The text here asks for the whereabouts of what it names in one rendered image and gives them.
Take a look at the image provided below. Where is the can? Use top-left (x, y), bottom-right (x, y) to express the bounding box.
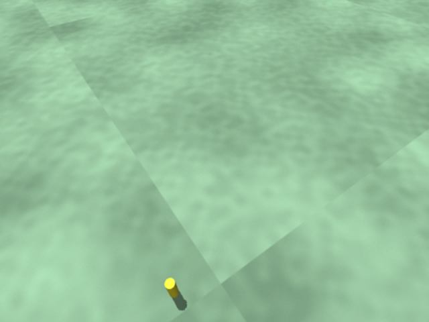
top-left (165, 278), bottom-right (179, 298)

